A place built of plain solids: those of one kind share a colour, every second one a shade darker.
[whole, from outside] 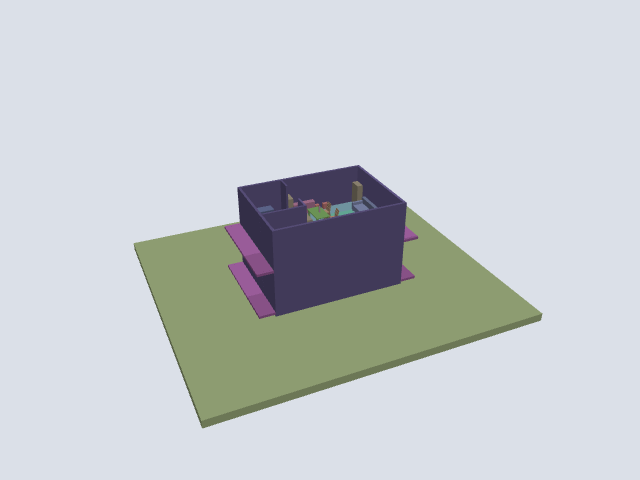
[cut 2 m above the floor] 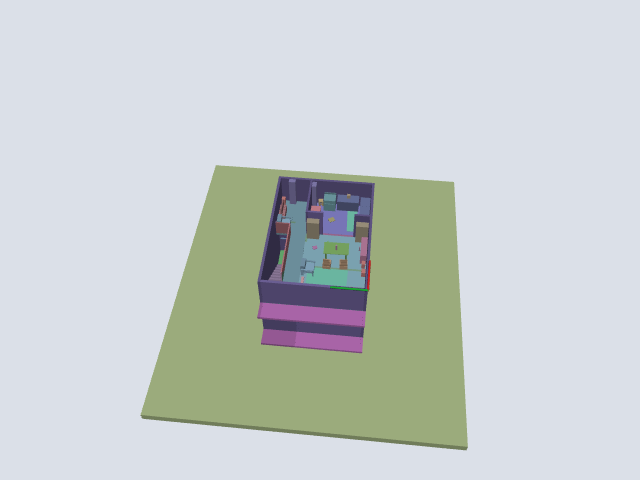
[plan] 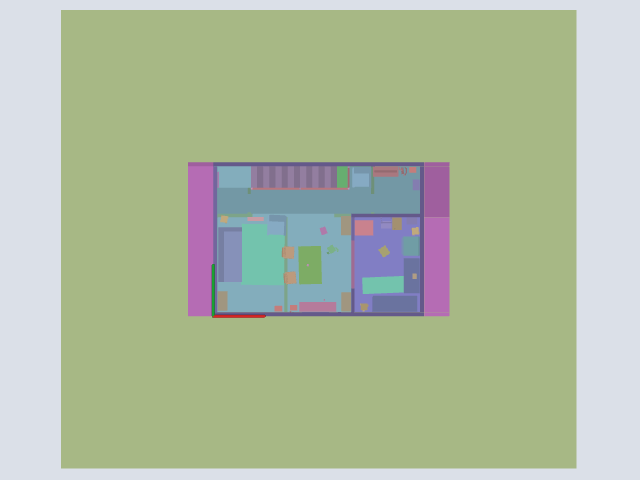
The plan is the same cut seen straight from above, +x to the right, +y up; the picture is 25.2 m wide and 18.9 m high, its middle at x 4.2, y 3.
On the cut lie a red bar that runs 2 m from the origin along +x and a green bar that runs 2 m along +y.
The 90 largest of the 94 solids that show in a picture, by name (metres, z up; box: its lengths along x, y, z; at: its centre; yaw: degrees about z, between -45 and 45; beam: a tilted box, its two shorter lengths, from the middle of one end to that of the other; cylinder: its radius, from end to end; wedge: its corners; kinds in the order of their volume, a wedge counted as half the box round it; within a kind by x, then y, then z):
{
 "under_1": {"box": [20.3, 18.06, 0.5], "at": [4.15, 3.03, -0.63]},
 "stair_1": {"box": [0.24, 0.84, 2.95], "at": [1.6, 5.48, 1.17]},
 "stair_2": {"box": [0.48, 0.84, 2.76], "at": [1.72, 5.48, 1.08]},
 "stair_3": {"box": [0.73, 0.84, 2.57], "at": [1.84, 5.48, 0.98]},
 "stair_4": {"box": [0.97, 0.84, 2.38], "at": [1.96, 5.48, 0.89]},
 "stair_5": {"box": [1.21, 0.84, 2.19], "at": [2.08, 5.48, 0.8]},
 "stair_6": {"box": [1.45, 0.84, 2.0], "at": [2.21, 5.48, 0.7]},
 "stair_7": {"box": [1.7, 0.84, 1.81], "at": [2.33, 5.48, 0.61]},
 "stair_8": {"box": [1.94, 0.84, 1.62], "at": [2.45, 5.48, 0.51]},
 "stair_9": {"box": [2.18, 0.84, 1.43], "at": [2.57, 5.48, 0.42]},
 "stair_10": {"box": [2.42, 0.84, 1.25], "at": [2.69, 5.48, 0.32]},
 "stair_11": {"box": [2.66, 0.84, 1.06], "at": [2.81, 5.48, 0.23]},
 "stair_12": {"box": [2.91, 0.84, 0.87], "at": [2.93, 5.48, 0.13]},
 "stair_13": {"box": [3.15, 0.84, 0.68], "at": [3.05, 5.48, 0.04]},
 "stair_14": {"box": [3.39, 0.84, 0.49], "at": [3.17, 5.48, -0.06]},
 "wall_1": {"box": [0.16, 3.74, 2.88], "at": [0.08, 2.03, 1.14]},
 "wall_2": {"box": [0.16, 5.74, 2.49], "at": [0.08, 3.03, 4.08]},
 "wall_3": {"box": [0.16, 1.87, 2.88], "at": [0.08, 4.96, 1.14]},
 "wall_4": {"box": [8.3, 0.16, 5.63], "at": [4.15, 0.08, 2.51]},
 "wall_5": {"box": [8.3, 0.16, 5.63], "at": [4.15, 5.98, 2.51]},
 "wall_6": {"box": [0.13, 0.93, 2.49], "at": [5.5, 0.62, 4.08]},
 "wall_7": {"box": [0.13, 0.92, 2.49], "at": [5.5, 3.44, 4.08]},
 "wall_8": {"box": [0.13, 1.09, 2.88], "at": [6.28, 5.36, 1.14]},
 "wall_9": {"box": [2.87, 0.13, 2.49], "at": [6.87, 3.96, 4.08]},
 "wall_10": {"box": [0.16, 3.74, 5.63], "at": [8.22, 2.03, 2.51]},
 "wall_11": {"box": [0.16, 1.87, 5.63], "at": [8.22, 4.96, 2.51]},
 "floor_bedroom_1": {"box": [3.1, 3.74, 0.5], "at": [6.59, 2.03, -0.25]},
 "upper_floor_living_1": {"box": [1.32, 0.84, 0.16], "at": [0.82, 5.48, 2.75]},
 "upper_floor_living_2": {"box": [5.27, 3.87, 0.16], "at": [2.79, 2.1, 2.75]},
 "upper_floor_living_3": {"box": [7.98, 1.03, 0.16], "at": [4.15, 4.54, 2.75]},
 "upper_floor_living_4": {"box": [2.86, 0.84, 0.16], "at": [6.71, 5.48, 2.75]},
 "upper_floor_next_1": {"box": [1.0, 0.16, 0.16], "at": [-0.5, 0.08, -0.08]},
 "upper_floor_next_2": {"box": [1.0, 0.16, 0.16], "at": [-0.5, 0.08, 2.75]},
 "upper_floor_next_3": {"box": [1.0, 3.74, 0.16], "at": [-0.5, 2.03, -0.08]},
 "upper_floor_next_4": {"box": [1.0, 5.74, 0.16], "at": [-0.5, 3.03, 2.75]},
 "upper_floor_next_5": {"box": [1.0, 1.87, 0.16], "at": [-0.5, 4.96, -0.08]},
 "upper_floor_next_6": {"box": [1.0, 0.16, 0.16], "at": [-0.5, 5.98, -0.08]},
 "upper_floor_next_7": {"box": [1.0, 0.16, 0.16], "at": [-0.5, 5.98, 2.75]},
 "upper_floor_next_8": {"box": [1.0, 0.16, 0.16], "at": [8.8, 0.08, 2.75]},
 "upper_floor_next_9": {"box": [1.0, 3.74, 0.16], "at": [8.8, 2.03, -0.08]},
 "upper_floor_next_10": {"box": [1.0, 3.74, 0.16], "at": [8.8, 2.03, 2.75]},
 "upper_floor_next_11": {"box": [1.0, 0.13, 0.16], "at": [8.8, 3.96, 2.75]},
 "upper_floor_next_12": {"box": [1.0, 1.87, 0.16], "at": [8.8, 4.96, -0.08]},
 "upper_floor_next_13": {"box": [1.0, 1.87, 0.16], "at": [8.8, 4.96, 2.75]},
 "upper_floor_next_14": {"box": [1.0, 0.16, 0.16], "at": [8.8, 5.98, -0.08]},
 "upper_floor_next_15": {"box": [1.0, 0.16, 0.16], "at": [8.8, 5.98, 2.75]},
 "upper_floor_kitchen_1": {"box": [2.58, 3.74, 0.16], "at": [6.85, 2.03, 2.75]},
 "flat_shelf_1": {"box": [0.39, 0.76, 1.46], "at": [0.36, 0.6, 3.57]},
 "flat_shelf_2": {"box": [0.39, 0.76, 1.46], "at": [5.22, 0.56, 3.57]},
 "flat_shelf_3": {"box": [0.39, 0.76, 1.46], "at": [5.22, 3.56, 3.57]},
 "sofa_1": {"box": [0.23, 2.16, 0.39], "at": [0.31, 2.42, 3.48]},
 "sofa_2": {"box": [0.92, 0.17, 0.18], "at": [0.67, 1.43, 3.38]},
 "sofa_3": {"box": [0.93, 2.16, 0.34], "at": [0.67, 2.42, 3.12]},
 "sofa_4": {"box": [0.92, 0.17, 0.18], "at": [0.67, 3.42, 3.38]},
 "counter_run_1": {"box": [1.0, 0.64, 0.038], "at": [6.77, 0.49, 3.73]},
 "counter_run_2": {"box": [0.76, 0.64, 0.038], "at": [7.65, 0.49, 3.73]},
 "counter_run_3": {"box": [0.64, 1.38, 0.038], "at": [7.81, 1.59, 3.73]},
 "counter_run_4": {"box": [0.61, 1.38, 0.78], "at": [7.83, 1.59, 3.32]},
 "fridge_flat_1": {"box": [0.73, 0.6, 1.66], "at": [5.94, 3.48, 3.67]},
 "floor_hall_1": {"box": [1.34, 0.84, 0.5], "at": [5.54, 5.48, -0.25]},
 "billy_1": {"box": [0.42, 0.28, 2.02], "at": [7.82, 3.75, 3.85]},
 "billy_2": {"box": [0.28, 0.42, 2.02], "at": [7.99, 5.17, 3.85]},
 "range_flat_1": {"box": [0.65, 0.76, 0.94], "at": [7.81, 2.76, 3.3]},
 "cube_shelf_1": {"box": [1.46, 0.39, 0.76], "at": [4.11, 0.36, 3.22]},
 "rug_1": {"box": [1.7, 2.4, 0.08], "at": [1.95, 2.42, 2.81], "yaw": -0.9},
 "rug_2": {"box": [1.8, 0.65, 0.08], "at": [6.77, 1.23, 2.81], "yaw": 2.4},
 "stair_guard_1": {"box": [3.81, 0.08, 0.95], "at": [3.38, 5.02, 3.31]},
 "stair_guard_2": {"box": [0.08, 0.84, 0.95], "at": [5.33, 5.48, 3.31]},
 "armchair_frame_1": {"box": [0.63, 0.74, 0.18], "at": [2.5, 3.58, 3.15], "yaw": -2.1},
 "armchair_frame_2": {"box": [0.62, 0.26, 0.41], "at": [2.51, 3.85, 3.45], "yaw": -2.1},
 "armchair_frame_3": {"box": [0.62, 0.26, 0.41], "at": [5.84, 5.74, 3.45]},
 "armchair_frame_4": {"box": [0.63, 0.74, 0.18], "at": [5.85, 5.46, 3.15]},
 "tv_board_1": {"box": [1.0, 0.4, 0.48], "at": [6.79, 5.69, 3.08]},
 "tv_board_2": {"box": [0.72, 0.24, 0.044], "at": [6.79, 5.69, 3.34]},
 "tv_board_3": {"box": [0.9, 0.09, 0.52], "at": [6.79, 5.7, 3.62]},
 "wall_band_1": {"box": [1.54, 0.13, 0.26], "at": [0.77, 3.96, 2.7]},
 "wall_band_2": {"box": [0.13, 3.74, 0.26], "at": [2.85, 2.03, 2.7]},
 "wall_band_3": {"box": [0.66, 0.13, 0.26], "at": [5.09, 3.96, 2.7]},
 "wall_band_4": {"box": [0.13, 1.09, 0.26], "at": [6.28, 5.36, 2.7]},
 "book_pile_1": {"box": [0.32, 0.24, 0.37], "at": [2.56, 0.3, 3.02]},
 "book_pile_2": {"box": [0.28, 0.24, 0.51], "at": [7.86, 5.76, 3.09]},
 "recycling_tote_1": {"box": [0.37, 0.5, 0.29], "at": [7.23, 3.64, 2.98]},
 "dining_table_1": {"box": [0.9, 1.5, 0.031], "at": [3.81, 2.01, 3.57], "yaw": 1.4},
 "upper_floor_gap_living_kitchen_1": {"box": [0.13, 1.9, 0.16], "at": [5.5, 2.03, 2.75]},
 "chair_ladder_1": {"box": [0.39, 0.47, 0.04], "at": [2.99, 2.5, 3.27], "yaw": -2.5},
 "chair_ladder_2": {"box": [0.39, 0.47, 0.04], "at": [3.06, 1.51, 3.27], "yaw": 5.0},
 "yoga_roll_1": {"box": [0.65, 0.16, 0.12], "at": [1.67, 3.83, 2.89], "yaw": 0.2},
 "rag_1": {"box": [0.33, 0.38, 0.08], "at": [6.73, 2.55, 2.82], "yaw": 33.7},
 "shoes_1": {"box": [0.26, 0.28, 0.11], "at": [4.66, 2.64, 2.89], "yaw": 35.0},
 "zines_1": {"box": [0.24, 0.29, 0.09], "at": [4.34, 3.36, 2.83], "yaw": 18.9}
}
